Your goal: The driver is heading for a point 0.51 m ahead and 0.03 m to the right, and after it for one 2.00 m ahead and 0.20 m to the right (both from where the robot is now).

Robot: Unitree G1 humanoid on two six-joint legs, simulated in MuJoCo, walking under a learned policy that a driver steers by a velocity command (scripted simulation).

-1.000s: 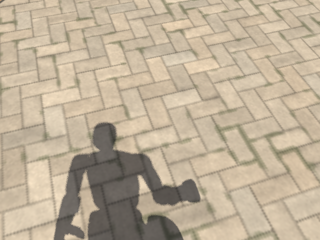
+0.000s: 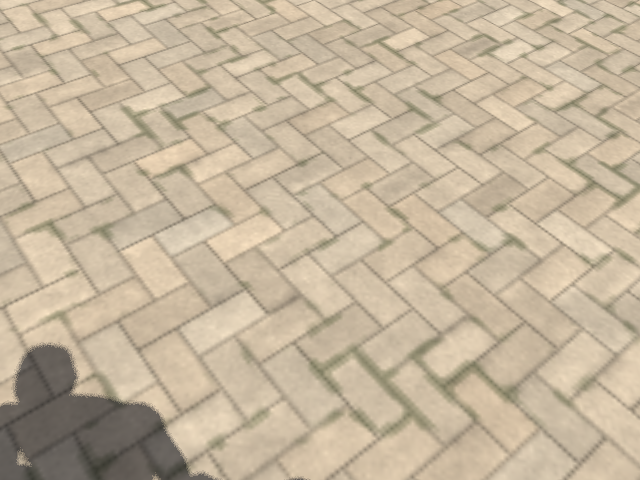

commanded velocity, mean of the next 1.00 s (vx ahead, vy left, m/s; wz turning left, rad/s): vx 0.38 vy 0.00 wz -0.11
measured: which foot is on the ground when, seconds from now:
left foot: down 0.00-0.42, up 0.44-0.90, down 0.92-1.00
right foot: up 0.00-0.38, down 0.40-0.92, up 0.94-1.00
